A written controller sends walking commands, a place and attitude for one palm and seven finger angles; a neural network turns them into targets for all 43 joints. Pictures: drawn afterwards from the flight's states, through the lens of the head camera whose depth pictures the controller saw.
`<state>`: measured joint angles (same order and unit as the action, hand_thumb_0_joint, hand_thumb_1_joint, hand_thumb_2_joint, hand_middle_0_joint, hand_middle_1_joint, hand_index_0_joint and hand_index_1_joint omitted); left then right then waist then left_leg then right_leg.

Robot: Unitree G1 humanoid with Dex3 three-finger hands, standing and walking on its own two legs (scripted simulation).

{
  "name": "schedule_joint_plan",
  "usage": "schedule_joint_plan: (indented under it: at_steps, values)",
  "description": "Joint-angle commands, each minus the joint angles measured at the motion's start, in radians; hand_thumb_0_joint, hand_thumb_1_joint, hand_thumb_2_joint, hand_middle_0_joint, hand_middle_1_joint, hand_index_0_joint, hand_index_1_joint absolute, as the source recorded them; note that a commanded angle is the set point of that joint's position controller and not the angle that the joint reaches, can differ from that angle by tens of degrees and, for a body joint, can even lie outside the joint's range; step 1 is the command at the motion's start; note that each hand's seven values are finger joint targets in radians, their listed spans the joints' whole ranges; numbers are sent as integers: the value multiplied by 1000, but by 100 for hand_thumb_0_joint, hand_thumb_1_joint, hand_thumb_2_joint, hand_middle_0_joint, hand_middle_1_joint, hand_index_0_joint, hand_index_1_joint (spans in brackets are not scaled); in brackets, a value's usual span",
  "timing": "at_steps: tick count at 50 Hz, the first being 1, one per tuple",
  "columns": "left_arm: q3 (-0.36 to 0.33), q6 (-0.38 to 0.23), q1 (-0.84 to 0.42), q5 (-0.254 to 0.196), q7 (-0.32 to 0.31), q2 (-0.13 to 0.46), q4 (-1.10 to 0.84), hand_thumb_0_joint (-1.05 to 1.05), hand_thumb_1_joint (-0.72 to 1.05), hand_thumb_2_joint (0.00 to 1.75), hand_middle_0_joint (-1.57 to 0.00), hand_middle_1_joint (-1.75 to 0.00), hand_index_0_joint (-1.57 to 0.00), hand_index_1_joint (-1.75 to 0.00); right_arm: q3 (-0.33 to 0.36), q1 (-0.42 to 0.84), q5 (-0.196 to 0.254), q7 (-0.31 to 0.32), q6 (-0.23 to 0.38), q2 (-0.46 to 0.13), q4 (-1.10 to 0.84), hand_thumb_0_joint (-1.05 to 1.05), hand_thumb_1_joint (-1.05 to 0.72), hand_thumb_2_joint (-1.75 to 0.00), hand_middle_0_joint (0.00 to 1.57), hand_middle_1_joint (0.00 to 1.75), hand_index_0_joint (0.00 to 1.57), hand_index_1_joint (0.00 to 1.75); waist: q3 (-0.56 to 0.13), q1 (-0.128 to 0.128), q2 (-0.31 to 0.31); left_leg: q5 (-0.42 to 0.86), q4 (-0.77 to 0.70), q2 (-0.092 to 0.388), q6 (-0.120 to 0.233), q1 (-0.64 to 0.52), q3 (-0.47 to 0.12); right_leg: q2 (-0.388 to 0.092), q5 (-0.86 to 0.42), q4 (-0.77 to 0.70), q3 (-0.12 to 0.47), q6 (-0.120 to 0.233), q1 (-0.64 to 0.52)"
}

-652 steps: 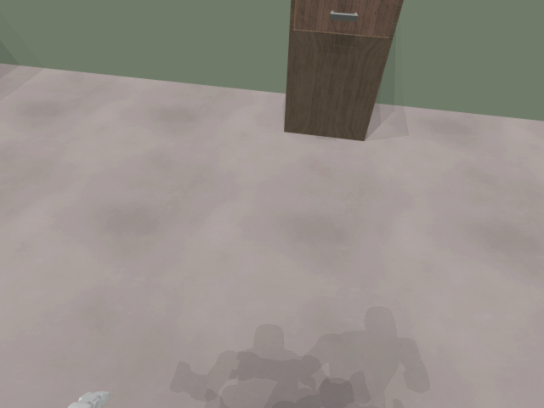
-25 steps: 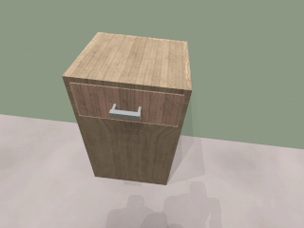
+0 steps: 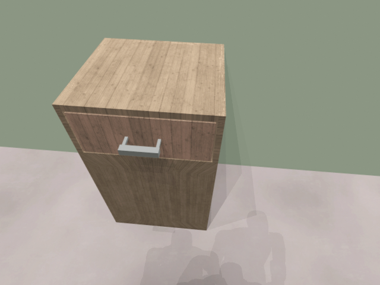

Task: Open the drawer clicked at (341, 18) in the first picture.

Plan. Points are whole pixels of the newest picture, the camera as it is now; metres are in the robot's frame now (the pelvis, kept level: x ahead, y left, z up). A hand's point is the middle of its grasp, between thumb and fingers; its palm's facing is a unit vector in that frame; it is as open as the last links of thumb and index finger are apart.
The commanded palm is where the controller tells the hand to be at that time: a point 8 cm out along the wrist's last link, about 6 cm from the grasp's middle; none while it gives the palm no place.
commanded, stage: come to a stop and stand still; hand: left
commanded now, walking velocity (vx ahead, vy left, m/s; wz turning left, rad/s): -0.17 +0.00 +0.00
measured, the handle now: (140, 146) +0.51 +0.19 -0.07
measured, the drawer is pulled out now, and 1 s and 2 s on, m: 0.00 0.00 0.00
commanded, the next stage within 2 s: look again from close up in 0.68 s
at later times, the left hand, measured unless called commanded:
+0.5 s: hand out of the picture +0.02 +0.21 -0.18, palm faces +0.00 -0.97 -0.24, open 7.4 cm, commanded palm none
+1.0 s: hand out of the picture -0.04 +0.18 -0.18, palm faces +0.02 -0.99 -0.14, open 7.4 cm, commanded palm none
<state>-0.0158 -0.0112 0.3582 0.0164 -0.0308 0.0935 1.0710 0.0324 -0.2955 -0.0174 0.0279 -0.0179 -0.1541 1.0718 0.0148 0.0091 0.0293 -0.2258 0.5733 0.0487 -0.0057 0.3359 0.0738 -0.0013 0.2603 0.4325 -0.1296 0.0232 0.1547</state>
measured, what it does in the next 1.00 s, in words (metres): steps on the spot: left foot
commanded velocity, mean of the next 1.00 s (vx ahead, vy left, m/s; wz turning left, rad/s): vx -0.02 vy -0.01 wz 0.00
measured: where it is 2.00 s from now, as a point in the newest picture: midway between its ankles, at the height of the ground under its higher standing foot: outside the picture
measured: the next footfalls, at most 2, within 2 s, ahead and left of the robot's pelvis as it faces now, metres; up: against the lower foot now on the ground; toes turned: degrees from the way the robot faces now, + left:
left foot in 0.02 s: +0.10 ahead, +0.11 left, +0.00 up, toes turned -6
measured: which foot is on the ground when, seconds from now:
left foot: up 0.00-0.00, down 0.02-1.00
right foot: down 0.00-1.00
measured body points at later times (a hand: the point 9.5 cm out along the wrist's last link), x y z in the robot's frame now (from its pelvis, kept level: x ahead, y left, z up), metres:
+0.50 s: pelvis -0.02 +0.02 -0.01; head -0.03 +0.03 +0.44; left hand +0.02 +0.26 -0.16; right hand +0.04 -0.21 -0.16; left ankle +0.05 +0.10 -0.74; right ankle -0.02 -0.10 -0.74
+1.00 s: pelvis -0.01 +0.02 +0.00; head +0.00 +0.03 +0.45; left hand -0.03 +0.23 -0.17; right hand -0.02 -0.20 -0.16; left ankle +0.05 +0.10 -0.74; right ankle -0.02 -0.10 -0.74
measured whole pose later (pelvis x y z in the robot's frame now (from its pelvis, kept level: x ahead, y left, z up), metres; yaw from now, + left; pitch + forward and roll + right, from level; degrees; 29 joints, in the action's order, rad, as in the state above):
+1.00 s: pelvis -0.01 +0.02 +0.00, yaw +0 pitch +0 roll -1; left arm 0.02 0.00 0.36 0.01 -0.03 0.14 1.07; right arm -0.01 -0.32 -0.02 0.01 -0.01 -0.14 1.08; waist 0.01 0.00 -0.02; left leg -0.15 0.46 0.00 0.06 0.32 0.10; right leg -0.03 0.27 0.48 -0.07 -0.01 0.22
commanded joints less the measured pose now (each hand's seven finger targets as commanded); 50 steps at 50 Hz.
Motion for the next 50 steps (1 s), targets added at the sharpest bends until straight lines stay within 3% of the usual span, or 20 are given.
schedule_joint_plan:
  at_steps: [1, 2, 3, 4, 9, 12, 15, 16, 17, 18, 19, 21, 22, 23, 25, 27, 28, 35, 40, 50]
  values:
    - [-28, -4, 66, 0, -20, 117, -42, 0, 90, 90, -20, -30, -20, -30, -2, -62, 7, 3, 23, -81, -22, 0, -90, -90, 20, 30, 20, 30, -10, 8, -28, 453, -117, 96, 26, -171, -69, -142, -344, 9, 113, 20, 45]
    - [-26, 1, 73, 3, -25, 102, -42, 0, 90, 90, -20, -30, -20, -30, 0, -56, 7, 6, 19, -92, -24, 0, -90, -90, 20, 30, 20, 30, -5, 9, -23, 519, -104, 119, 40, -177, -84, -121, -278, 16, 110, 11, 55]
    - [-23, 11, 70, 3, -28, 101, -39, 0, 90, 90, -20, -30, -20, -30, 1, -47, 11, 6, 20, -95, -19, 0, -90, -90, 20, 30, 20, 30, -2, 11, 70, 585, -135, 136, 64, -165, -119, -105, -190, 33, 89, -8, 49]
    - [-21, 15, 67, 0, -27, 106, -38, 0, 90, 90, -20, -30, -20, -30, 0, -25, 11, 9, 17, -99, -24, 0, -90, -90, 20, 30, 20, 30, 6, 15, 89, 578, -159, 146, 81, -151, -133, -93, -139, 36, 77, -20, 33]
    - [-25, 22, 50, 4, -18, 124, -55, 0, 90, 90, -20, -30, -20, -30, 15, 21, 8, 11, 5, -120, -60, 0, -90, -90, 20, 30, 20, 30, -45, 2, 9, 417, -133, 117, 69, -154, -108, -101, -245, 27, 103, -9, 20]
    - [-28, 29, 34, 8, -12, 127, -76, 0, 90, 90, -20, -30, -20, -30, 18, 42, 5, 8, 0, -124, -73, 0, -90, -90, 20, 30, 20, 30, -33, -1, 21, 238, -169, 118, 69, -104, -119, -90, -149, 21, 108, -4, 33]
    - [-26, 28, 26, 11, -7, 134, -80, 0, 90, 90, -20, -30, -20, -30, 14, 67, 2, -1, -5, -118, -86, 0, -90, -90, 20, 30, 20, 30, -1, -1, -12, 7, -194, 92, 54, -54, -116, -100, -59, -31, 136, 4, 54]
    - [-11, 7, 71, 18, -43, 171, -87, 0, 90, 90, -20, -30, -20, -30, 22, 109, 15, -1, 24, -155, -151, 0, -90, -90, 20, 30, 20, 30, -34, 20, -37, 161, 6, 90, 24, -119, -65, -153, -333, -57, 199, 6, 91]
    - [-16, -7, -31, 9, -37, 222, -140, 0, 90, 90, -20, -30, -20, -30, 14, 41, 8, -17, 15, -97, -161, 0, -90, -90, 20, 30, 20, 30, -90, -47, -70, -46, 17, 30, 14, -81, -35, -202, -72, -60, 232, 47, 85]
    - [-17, -14, -62, 8, -30, 231, -158, 0, 90, 90, -20, -30, -20, -30, 2, 35, -3, -28, 9, -94, -162, 0, -90, -90, 20, 30, 20, 30, -93, -44, -67, -74, 9, 19, 14, -103, -24, -199, 79, -69, 224, 67, 127]
    - [-19, -11, -75, 8, -29, 224, -173, 0, 90, 90, -20, -30, -20, -30, 6, 18, -5, -28, 10, -101, -174, 0, -90, -90, 20, 30, 20, 30, -44, -59, -31, -74, -12, 22, 24, -108, -38, -185, 145, -52, 204, 73, 195]
    - [-17, 1, -60, 8, -20, 210, -184, 0, 90, 90, -20, -30, -20, -30, 5, 4, -6, -27, 14, -121, -187, 0, -90, -90, 20, 30, 20, 30, 38, -47, 42, -87, -103, 62, 55, -43, -115, -108, 183, 18, 140, 52, 233]
    - [-14, 7, -43, 8, -17, 198, -184, 0, 90, 90, -20, -30, -20, -30, 5, 10, -6, -25, 12, -135, -193, 0, -90, -90, 20, 30, 20, 30, 78, -34, 36, -174, -165, 84, 72, 25, -160, -73, 208, 36, 112, 37, 216]
    - [-11, 12, -26, 10, -13, 190, -182, 0, 90, 90, -20, -30, -20, -30, 5, 8, -8, -25, 13, -149, -202, 0, -90, -90, 20, 30, 20, 30, 95, -24, 81, -261, -235, 101, 85, 72, -201, -50, 203, 68, 87, 29, 191]
    - [-7, 16, 17, 10, -8, 177, -171, 0, 90, 90, -20, -30, -20, -30, 6, 23, -10, -24, 10, -167, -208, 0, -90, -90, 20, 30, 20, 30, 95, 3, 35, -395, -306, 114, 97, 151, -241, -32, 175, 86, 73, 20, 116]
    - [-5, 13, 36, 10, -5, 178, -167, 0, 90, 90, -20, -30, -20, -30, 3, 29, -10, -25, 10, -167, -208, 0, -90, -90, 20, 30, 20, 30, 78, 11, -22, -380, -294, 92, 86, 145, -210, -44, 185, 51, 100, 23, 97]
    - [-4, 12, 27, 9, -3, 180, -165, 0, 90, 90, -20, -30, -20, -30, -2, 24, -12, -24, 14, -160, -198, 0, -90, -90, 20, 30, 20, 30, 70, 8, 21, -360, -300, 80, 81, 120, -200, -52, 190, 40, 111, 26, 107]
    - [3, -3, 0, 1, -2, 193, -149, 0, 90, 90, -20, -30, -20, -30, -16, -38, -5, -25, 24, -134, -137, 0, -90, -90, 20, 30, 20, 30, 41, -17, -66, -202, -242, 52, 65, -2, -153, -92, 206, -55, 177, 29, 158]
    - [8, -3, 27, 0, -1, 175, -104, 0, 90, 90, -20, -30, -20, -30, -21, -49, -2, -22, 29, -129, -90, 0, -90, -90, 20, 30, 20, 30, 41, -10, -12, -223, -277, 70, 66, -9, -170, -83, 154, -42, 151, 19, 139]
    - [16, -14, 67, 1, -3, 132, -19, 0, 90, 90, -20, -30, -20, -30, -23, -59, 4, -15, 36, -94, -24, 0, -90, -90, 20, 30, 20, 30, 43, -10, -8, -152, -264, 66, 62, -40, -146, -94, 73, -67, 152, 17, 117]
